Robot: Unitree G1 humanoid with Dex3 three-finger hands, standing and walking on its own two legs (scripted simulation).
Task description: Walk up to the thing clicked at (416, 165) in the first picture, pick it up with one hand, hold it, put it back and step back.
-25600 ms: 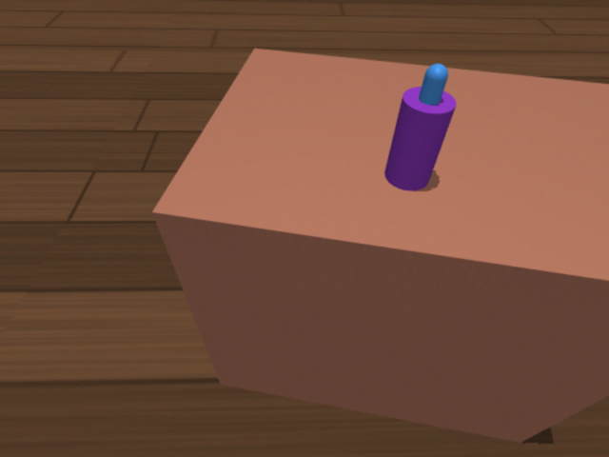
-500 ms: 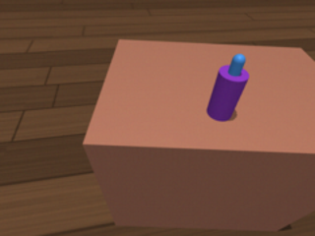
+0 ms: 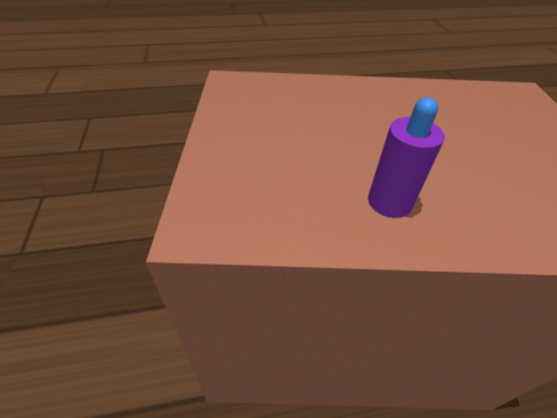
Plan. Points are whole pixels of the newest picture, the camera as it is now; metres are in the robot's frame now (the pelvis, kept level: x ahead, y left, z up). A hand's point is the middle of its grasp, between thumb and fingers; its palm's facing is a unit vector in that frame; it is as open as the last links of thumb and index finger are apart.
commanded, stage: home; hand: right
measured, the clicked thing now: (407, 157) +0.50 -0.20 +0.12
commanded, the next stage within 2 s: stand in 0.20 s
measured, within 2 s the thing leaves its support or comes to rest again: neither
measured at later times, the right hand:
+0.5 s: hand out of the picture +0.06 -0.26 -0.16, palm faces -0.05 +0.94 -0.35, open 15.2 cm
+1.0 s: hand out of the picture +0.07 -0.26 -0.16, palm faces -0.04 +0.94 -0.35, open 7.5 cm
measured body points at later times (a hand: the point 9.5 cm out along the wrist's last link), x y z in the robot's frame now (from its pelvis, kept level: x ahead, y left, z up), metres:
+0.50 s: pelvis +0.00 +0.00 +0.00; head +0.01 +0.00 +0.45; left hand +0.06 +0.30 -0.13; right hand +0.07 -0.31 -0.13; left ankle +0.00 +0.15 -0.75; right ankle +0.02 -0.14 -0.75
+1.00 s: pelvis +0.01 +0.00 +0.00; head +0.01 +0.00 +0.45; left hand +0.08 +0.30 -0.13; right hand +0.08 -0.30 -0.13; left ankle +0.00 +0.15 -0.75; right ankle +0.02 -0.14 -0.75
